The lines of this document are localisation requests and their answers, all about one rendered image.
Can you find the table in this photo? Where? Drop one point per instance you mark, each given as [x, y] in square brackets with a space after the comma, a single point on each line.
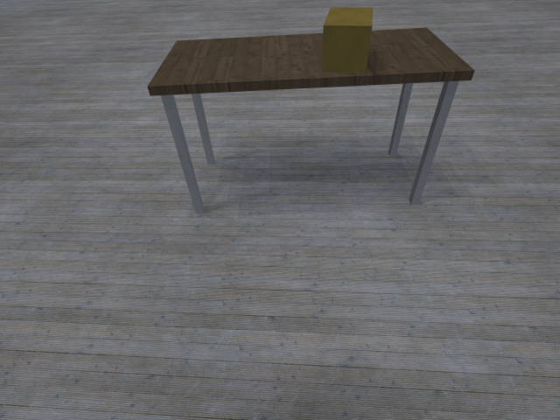
[218, 65]

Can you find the carton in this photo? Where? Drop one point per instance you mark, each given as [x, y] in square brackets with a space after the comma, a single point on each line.
[346, 39]

